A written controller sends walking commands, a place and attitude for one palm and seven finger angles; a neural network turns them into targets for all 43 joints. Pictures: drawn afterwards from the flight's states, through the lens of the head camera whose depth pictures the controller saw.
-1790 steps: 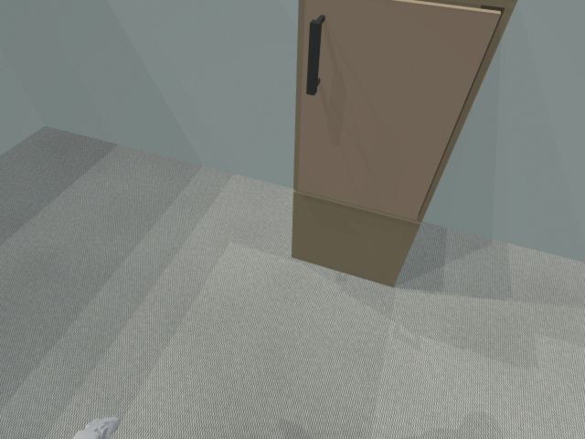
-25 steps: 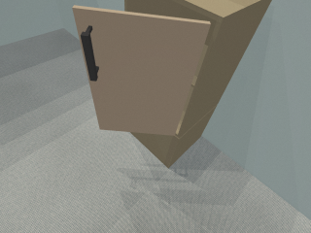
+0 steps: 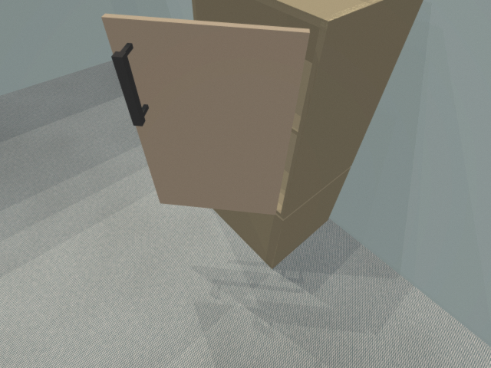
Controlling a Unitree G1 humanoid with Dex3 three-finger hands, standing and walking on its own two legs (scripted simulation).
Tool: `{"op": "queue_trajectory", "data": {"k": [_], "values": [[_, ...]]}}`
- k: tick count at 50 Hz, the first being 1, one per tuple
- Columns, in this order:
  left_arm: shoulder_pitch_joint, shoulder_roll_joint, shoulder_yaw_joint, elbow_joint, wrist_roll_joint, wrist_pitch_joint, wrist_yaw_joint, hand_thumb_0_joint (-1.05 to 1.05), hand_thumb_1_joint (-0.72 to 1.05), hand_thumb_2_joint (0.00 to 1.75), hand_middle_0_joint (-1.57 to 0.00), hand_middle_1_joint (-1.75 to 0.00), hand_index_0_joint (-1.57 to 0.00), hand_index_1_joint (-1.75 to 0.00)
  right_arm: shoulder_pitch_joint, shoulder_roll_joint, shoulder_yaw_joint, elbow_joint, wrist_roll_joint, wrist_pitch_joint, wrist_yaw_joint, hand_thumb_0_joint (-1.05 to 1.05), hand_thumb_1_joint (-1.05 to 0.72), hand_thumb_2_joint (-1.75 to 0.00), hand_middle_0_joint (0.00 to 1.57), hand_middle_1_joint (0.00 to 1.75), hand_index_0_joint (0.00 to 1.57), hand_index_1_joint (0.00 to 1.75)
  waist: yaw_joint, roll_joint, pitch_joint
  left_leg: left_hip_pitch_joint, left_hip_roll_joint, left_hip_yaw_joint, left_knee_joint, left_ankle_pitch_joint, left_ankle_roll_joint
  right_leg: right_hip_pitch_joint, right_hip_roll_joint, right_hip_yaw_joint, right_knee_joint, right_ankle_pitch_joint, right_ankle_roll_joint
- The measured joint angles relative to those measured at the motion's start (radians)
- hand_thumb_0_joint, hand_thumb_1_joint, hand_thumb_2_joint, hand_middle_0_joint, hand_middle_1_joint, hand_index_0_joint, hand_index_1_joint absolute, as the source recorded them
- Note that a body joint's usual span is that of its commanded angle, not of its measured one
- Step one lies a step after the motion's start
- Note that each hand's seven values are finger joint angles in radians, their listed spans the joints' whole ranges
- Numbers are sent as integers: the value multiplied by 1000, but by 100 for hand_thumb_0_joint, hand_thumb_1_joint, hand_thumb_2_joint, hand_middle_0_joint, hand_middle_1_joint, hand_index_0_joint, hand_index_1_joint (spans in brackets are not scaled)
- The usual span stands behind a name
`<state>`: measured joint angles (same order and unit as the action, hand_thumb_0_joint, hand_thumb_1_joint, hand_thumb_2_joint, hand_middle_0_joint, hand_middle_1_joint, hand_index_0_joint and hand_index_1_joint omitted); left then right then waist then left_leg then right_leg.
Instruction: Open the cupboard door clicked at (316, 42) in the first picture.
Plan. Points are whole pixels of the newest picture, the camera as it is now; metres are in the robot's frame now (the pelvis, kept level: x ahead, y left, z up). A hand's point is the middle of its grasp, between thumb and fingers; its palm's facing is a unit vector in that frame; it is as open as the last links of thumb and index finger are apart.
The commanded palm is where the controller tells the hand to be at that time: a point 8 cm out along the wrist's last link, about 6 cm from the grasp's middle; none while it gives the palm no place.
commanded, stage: come to a stop and stand still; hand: left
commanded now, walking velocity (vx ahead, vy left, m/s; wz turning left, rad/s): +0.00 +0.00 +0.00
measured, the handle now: (133, 86) +0.62 +0.29 +0.12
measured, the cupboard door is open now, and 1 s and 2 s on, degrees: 43 43 43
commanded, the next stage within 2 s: look again from close up in 0.08 s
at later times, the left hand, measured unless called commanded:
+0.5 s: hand out of the picture -0.01 +0.19 -0.18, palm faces +0.02 -0.98 -0.18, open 7.4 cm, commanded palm none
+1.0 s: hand out of the picture -0.08 +0.22 -0.19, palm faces +0.08 -0.98 -0.16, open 7.4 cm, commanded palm none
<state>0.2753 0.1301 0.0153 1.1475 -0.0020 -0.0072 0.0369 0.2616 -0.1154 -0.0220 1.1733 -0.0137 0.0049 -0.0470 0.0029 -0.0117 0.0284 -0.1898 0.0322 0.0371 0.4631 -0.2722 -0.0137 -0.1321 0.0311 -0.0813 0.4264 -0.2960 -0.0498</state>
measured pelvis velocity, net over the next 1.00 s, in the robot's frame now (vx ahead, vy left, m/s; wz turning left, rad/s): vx -0.03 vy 0.05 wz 0.01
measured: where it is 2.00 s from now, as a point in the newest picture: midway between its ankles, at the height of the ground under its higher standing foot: outside the picture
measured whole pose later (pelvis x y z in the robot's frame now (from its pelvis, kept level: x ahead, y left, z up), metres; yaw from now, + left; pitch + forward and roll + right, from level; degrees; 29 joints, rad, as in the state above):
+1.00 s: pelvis -0.03 +0.05 -0.01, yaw +1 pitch -1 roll -1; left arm 0.41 0.14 0.02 1.07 0.02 -0.01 0.03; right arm 0.37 -0.15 0.00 1.09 -0.02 0.01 0.00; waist 0.02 -0.01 -0.01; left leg -0.28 -0.03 0.05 0.60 -0.35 0.06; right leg -0.21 -0.04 -0.06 0.53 -0.30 0.00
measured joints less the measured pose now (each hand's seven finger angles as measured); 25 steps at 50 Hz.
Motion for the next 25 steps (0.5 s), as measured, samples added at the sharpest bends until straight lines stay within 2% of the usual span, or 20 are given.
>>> {"op": "queue_trajectory", "data": {"k": [9,11,13,17,25], "values": [[18,-22,-9,17,5,-3,-4,1,92,90,-20,-30,-20,-29,-22,-22,6,-4,4,-6,0,1,-93,-90,20,30,20,30,2,2,3,36,-6,5,-52,19,-1,28,-4,5,-35,9,1],[23,-29,-15,7,15,-25,13,1,92,90,-20,-30,-20,-29,-25,-36,9,-24,8,-3,8,1,-93,-90,20,30,20,30,5,18,7,-6,8,5,11,5,1,14,8,4,-33,14,4],[36,-33,-18,-17,18,-43,22,1,92,90,-20,-30,-20,-29,-33,-48,8,-62,8,-7,12,1,-93,-90,20,30,20,30,2,26,21,-33,12,2,59,-9,18,-5,13,12,-9,13,5],[50,-17,-22,-39,16,-34,23,1,91,90,-20,-30,-20,-29,-26,-46,6,-104,9,-25,12,1,-92,-90,20,30,20,30,-15,10,7,-26,-3,1,59,-34,11,-29,-3,15,55,-21,11],[34,20,-19,-70,17,-11,11,1,92,90,-20,-30,-20,-29,-10,-42,14,-111,3,-16,13,0,-93,-90,20,30,20,30,0,-6,-26,-24,-26,14,72,-20,38,-31,-27,25,77,-15,33]]}}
